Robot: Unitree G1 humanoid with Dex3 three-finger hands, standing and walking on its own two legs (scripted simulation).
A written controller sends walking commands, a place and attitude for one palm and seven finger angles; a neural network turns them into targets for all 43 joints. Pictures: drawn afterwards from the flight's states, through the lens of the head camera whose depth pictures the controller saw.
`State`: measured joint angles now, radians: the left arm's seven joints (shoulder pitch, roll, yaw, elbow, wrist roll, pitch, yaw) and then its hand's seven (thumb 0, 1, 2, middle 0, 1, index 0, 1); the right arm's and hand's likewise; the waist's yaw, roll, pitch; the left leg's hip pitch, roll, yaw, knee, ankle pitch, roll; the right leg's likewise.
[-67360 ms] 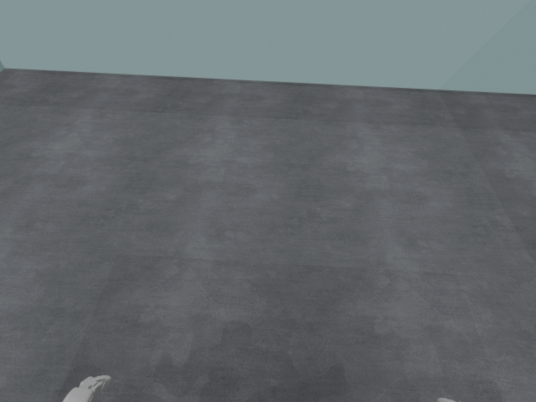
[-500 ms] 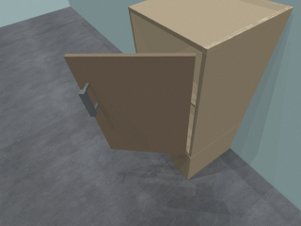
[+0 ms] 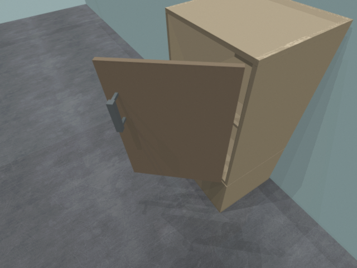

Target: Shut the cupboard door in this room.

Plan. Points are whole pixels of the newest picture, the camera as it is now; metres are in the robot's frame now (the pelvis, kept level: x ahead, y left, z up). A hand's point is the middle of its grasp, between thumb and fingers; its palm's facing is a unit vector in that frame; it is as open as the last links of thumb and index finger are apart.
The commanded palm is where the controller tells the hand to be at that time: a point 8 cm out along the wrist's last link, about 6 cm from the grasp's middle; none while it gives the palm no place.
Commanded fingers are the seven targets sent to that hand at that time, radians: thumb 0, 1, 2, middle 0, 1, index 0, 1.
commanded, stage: look again from close up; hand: left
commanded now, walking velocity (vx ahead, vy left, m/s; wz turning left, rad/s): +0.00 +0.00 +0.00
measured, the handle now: (118, 112) +0.56 +0.23 +0.00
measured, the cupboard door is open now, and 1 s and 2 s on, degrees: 49 49 49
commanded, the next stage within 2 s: shuffle to correct the standing spot in 0.18 s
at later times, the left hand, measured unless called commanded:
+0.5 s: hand out of the picture +0.00 +0.19 -0.18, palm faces +0.05 -0.98 -0.20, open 7.4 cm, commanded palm none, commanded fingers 0.00 0.90 0.90 -0.20 -0.30 -0.20 -0.30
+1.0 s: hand out of the picture +0.09 +0.22 -0.16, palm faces +0.00 -0.98 -0.19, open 7.4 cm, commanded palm none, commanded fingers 0.00 0.90 0.90 -0.20 -0.30 -0.20 -0.30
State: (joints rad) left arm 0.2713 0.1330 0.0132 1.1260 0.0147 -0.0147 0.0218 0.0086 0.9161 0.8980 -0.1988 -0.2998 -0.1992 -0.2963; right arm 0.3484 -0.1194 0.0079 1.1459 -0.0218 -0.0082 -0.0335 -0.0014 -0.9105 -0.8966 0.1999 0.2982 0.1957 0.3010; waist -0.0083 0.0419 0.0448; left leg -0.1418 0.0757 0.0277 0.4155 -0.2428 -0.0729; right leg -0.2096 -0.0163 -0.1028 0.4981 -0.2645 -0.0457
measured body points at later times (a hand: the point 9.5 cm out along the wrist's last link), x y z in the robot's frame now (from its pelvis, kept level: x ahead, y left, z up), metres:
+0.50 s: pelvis +0.01 +0.02 -0.01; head +0.03 +0.00 +0.44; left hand +0.00 +0.24 -0.16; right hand -0.01 -0.19 -0.17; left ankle -0.01 +0.17 -0.74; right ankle +0.01 -0.08 -0.74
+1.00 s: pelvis +0.10 +0.05 +0.00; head +0.15 +0.03 +0.45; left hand +0.09 +0.27 -0.15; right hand +0.14 -0.19 -0.16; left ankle +0.17 +0.19 -0.71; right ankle +0.04 -0.05 -0.74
